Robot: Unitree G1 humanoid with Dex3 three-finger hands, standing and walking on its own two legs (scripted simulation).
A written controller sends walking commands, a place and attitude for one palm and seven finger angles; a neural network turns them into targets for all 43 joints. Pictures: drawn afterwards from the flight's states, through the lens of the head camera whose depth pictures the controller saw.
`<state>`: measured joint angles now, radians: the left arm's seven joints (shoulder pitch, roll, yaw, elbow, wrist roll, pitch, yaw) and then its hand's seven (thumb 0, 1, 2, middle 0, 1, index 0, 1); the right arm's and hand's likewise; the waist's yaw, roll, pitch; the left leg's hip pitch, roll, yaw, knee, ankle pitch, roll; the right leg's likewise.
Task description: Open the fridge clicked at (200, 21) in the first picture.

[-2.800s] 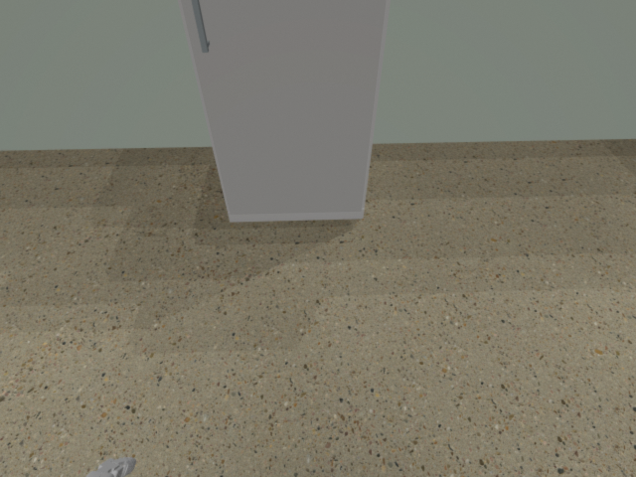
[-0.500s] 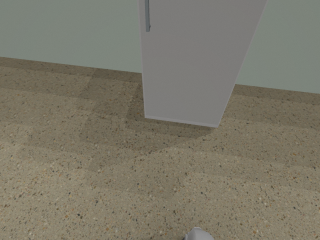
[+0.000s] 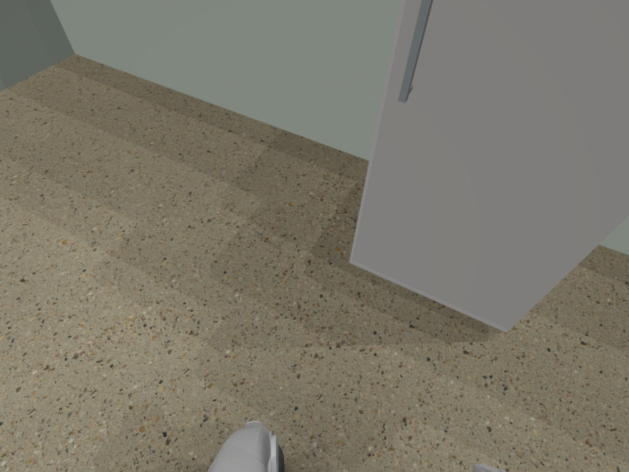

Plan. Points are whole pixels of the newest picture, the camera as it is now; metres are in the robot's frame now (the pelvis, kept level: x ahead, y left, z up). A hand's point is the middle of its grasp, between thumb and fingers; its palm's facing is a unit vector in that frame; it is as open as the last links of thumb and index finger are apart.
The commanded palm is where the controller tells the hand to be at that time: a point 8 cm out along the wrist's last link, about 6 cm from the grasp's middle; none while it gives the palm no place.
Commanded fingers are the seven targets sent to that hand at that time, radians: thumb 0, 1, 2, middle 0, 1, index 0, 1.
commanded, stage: turn to face it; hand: left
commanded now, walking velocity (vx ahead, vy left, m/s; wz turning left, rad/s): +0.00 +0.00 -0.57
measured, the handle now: (419, 41) +0.83 -0.13 +0.14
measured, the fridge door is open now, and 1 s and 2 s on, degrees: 0 0 0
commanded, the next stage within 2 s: take the last steps up to it in 0.68 s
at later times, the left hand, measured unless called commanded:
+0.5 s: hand (172, 468) +0.14 +0.21 -0.17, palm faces -0.10 -0.97 -0.20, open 7.3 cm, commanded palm none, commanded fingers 0.00 0.90 0.90 -0.20 -0.30 -0.20 -0.30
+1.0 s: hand (215, 442) +0.18 +0.16 -0.17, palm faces -0.29 -0.94 -0.17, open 7.3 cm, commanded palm none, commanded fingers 0.00 0.90 0.90 -0.20 -0.30 -0.20 -0.30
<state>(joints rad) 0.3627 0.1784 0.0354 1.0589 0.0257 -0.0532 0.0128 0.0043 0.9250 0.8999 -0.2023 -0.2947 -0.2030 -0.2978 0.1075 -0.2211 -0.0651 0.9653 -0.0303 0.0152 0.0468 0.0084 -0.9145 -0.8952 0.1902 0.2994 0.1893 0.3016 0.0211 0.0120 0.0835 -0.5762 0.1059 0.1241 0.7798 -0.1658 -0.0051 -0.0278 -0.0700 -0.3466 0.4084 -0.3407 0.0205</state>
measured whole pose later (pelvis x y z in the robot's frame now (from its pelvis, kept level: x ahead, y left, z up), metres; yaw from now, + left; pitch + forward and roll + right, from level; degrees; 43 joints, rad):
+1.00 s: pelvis +0.06 +0.01 +0.00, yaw -20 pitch +0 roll -1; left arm 0.23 0.17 0.05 1.00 0.02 0.00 0.00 0.01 0.92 0.90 -0.21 -0.30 -0.21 -0.30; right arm 0.31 -0.18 -0.05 1.05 -0.03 0.02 0.00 0.01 -0.91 -0.89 0.19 0.30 0.19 0.30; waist 0.00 0.01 0.00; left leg -0.26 0.07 0.09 0.62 -0.39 -0.05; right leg -0.22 0.01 -0.06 0.47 -0.25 -0.02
